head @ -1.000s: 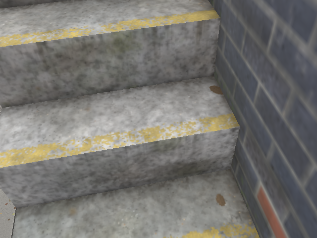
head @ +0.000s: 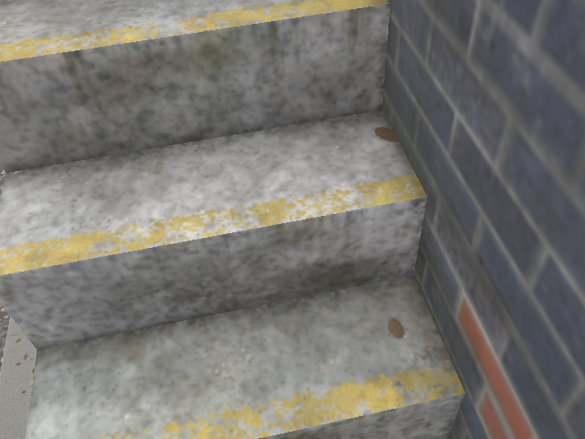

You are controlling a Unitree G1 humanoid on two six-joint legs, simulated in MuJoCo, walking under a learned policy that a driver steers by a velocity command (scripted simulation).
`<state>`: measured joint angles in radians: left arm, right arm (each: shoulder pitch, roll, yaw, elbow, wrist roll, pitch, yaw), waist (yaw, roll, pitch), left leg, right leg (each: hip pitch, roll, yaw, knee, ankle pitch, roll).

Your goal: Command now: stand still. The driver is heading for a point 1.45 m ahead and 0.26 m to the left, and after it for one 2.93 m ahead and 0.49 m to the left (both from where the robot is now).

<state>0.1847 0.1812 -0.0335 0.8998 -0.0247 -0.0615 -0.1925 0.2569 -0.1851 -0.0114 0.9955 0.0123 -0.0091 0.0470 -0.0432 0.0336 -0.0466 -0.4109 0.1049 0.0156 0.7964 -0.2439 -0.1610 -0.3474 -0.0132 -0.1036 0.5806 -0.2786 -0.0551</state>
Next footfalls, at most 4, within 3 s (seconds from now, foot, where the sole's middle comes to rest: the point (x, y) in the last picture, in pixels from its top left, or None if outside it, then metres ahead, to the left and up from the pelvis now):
0.02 left None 0.02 0.18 -0.77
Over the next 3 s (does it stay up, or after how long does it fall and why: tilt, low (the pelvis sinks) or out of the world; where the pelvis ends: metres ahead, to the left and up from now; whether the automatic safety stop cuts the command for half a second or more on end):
stays up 0.05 0.06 0.01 its command is cut before an obstacle from the start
